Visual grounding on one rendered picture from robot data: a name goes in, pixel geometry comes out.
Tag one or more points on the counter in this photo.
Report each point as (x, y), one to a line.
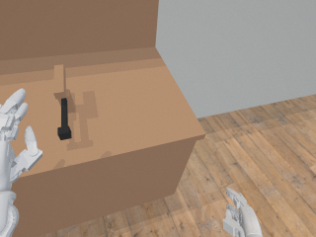
(132, 129)

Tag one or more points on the robot right hand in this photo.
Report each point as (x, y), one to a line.
(245, 220)

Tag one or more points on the robot left forearm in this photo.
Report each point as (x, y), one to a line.
(9, 214)

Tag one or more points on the robot left hand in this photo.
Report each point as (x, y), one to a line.
(11, 114)

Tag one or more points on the tap lever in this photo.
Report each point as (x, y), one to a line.
(64, 132)

